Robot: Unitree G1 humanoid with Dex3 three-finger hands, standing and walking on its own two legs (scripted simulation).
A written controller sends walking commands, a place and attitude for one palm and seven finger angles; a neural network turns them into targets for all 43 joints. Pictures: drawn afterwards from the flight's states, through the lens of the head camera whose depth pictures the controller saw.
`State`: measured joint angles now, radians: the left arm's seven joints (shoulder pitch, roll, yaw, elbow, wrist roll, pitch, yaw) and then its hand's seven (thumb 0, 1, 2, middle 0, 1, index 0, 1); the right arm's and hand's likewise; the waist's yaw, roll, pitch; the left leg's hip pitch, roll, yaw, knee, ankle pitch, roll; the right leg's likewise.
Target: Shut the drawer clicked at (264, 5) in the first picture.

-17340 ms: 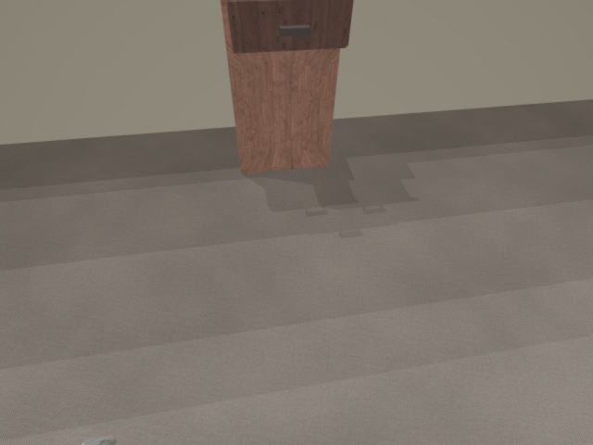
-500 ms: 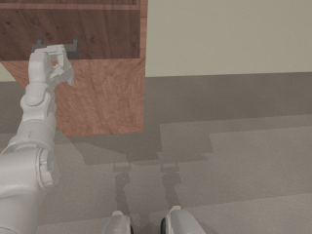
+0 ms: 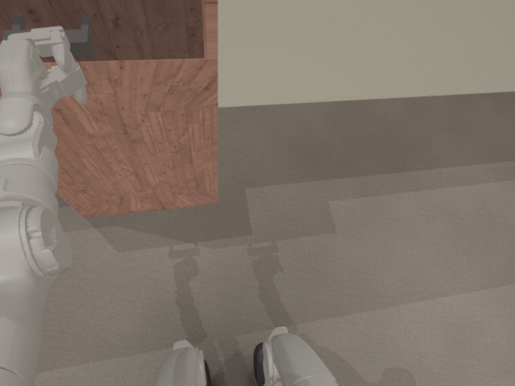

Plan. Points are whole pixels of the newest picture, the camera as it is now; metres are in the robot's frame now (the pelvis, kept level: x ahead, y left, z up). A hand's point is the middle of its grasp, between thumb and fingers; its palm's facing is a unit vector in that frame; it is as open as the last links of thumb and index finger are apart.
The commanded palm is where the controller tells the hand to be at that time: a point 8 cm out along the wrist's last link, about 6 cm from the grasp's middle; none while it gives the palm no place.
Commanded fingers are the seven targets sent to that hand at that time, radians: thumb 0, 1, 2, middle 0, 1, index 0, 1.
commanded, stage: push the drawer shut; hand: left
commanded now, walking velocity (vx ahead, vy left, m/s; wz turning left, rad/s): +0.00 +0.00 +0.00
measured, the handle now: (52, 33) +0.63 +0.23 +0.09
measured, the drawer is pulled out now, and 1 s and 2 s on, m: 0.00 0.00 0.00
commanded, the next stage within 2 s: pull the fist back off the drawer in 0.28 s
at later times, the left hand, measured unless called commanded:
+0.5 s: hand (70, 69) +0.56 +0.19 +0.09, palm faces +0.04 -1.00 -0.03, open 3.3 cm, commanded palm +0.58 +0.21 +0.09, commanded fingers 0.00 0.90 0.90 -1.40 -1.60 -1.40 -1.60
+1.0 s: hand (76, 74) +0.55 +0.19 +0.09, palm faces +0.04 -1.00 +0.00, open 3.2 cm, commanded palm +0.52 +0.22 +0.09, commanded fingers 0.00 0.90 0.90 -1.40 -1.60 -1.40 -1.60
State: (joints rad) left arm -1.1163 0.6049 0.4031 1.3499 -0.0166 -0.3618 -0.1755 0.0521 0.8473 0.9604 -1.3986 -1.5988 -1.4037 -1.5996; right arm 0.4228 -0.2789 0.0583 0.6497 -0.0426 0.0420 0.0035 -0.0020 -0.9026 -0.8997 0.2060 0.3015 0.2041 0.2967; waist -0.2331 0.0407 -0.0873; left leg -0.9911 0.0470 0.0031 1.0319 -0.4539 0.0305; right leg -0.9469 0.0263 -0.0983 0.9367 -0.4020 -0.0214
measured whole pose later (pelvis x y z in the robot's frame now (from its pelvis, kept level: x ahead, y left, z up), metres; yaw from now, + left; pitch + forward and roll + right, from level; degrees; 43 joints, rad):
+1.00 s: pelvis +0.00 +0.01 +0.00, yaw -1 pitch +24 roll -5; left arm -1.07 0.58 0.41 1.25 -0.03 -0.33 -0.16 0.03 0.84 0.91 -1.40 -1.60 -1.40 -1.60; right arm 0.47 -0.27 0.06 0.62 -0.05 0.04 0.03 0.00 -0.90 -0.90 0.21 0.30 0.20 0.30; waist -0.24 0.05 -0.09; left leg -1.00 0.05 0.02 1.03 -0.45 0.05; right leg -0.96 0.03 -0.08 0.92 -0.38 0.00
